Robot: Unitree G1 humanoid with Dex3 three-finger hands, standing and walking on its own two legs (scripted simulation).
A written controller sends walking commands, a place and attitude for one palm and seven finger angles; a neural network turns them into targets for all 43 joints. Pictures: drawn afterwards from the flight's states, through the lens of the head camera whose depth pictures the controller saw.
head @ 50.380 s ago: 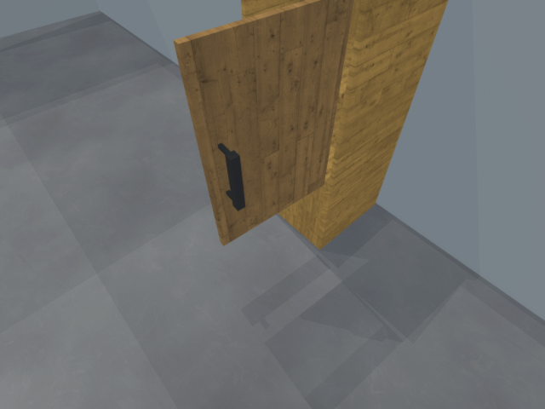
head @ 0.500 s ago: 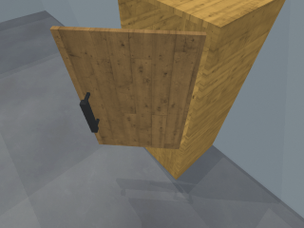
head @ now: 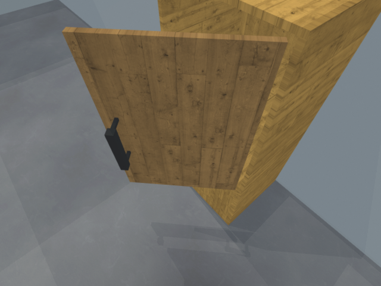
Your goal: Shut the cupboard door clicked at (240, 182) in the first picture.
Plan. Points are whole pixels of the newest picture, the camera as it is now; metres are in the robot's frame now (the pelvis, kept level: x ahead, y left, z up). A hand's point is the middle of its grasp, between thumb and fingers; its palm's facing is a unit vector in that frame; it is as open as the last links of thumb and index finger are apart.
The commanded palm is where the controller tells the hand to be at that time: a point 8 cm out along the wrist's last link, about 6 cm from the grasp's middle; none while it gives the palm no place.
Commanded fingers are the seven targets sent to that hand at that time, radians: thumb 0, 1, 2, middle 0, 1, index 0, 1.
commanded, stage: come to a stop and stand still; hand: left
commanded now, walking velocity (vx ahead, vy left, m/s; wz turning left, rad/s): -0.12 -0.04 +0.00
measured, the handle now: (120, 145) +0.46 +0.23 -0.05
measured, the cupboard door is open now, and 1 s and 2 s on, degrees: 44 44 44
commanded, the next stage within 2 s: look again from close up in 1.04 s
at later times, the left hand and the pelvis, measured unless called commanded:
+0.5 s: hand out of the picture +0.03 +0.21 -0.16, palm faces +0.04 -0.97 -0.26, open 7.4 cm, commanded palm none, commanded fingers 0.00 0.90 0.90 -0.20 -0.30 -0.20 -0.30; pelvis -0.02 +0.01 +0.00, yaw +1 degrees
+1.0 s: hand out of the picture -0.03 +0.27 -0.15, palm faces +0.01 -0.95 -0.30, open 7.4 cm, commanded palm none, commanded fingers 0.00 0.90 0.90 -0.20 -0.30 -0.20 -0.30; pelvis -0.06 +0.04 +0.01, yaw +1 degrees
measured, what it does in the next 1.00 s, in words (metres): shifts its weight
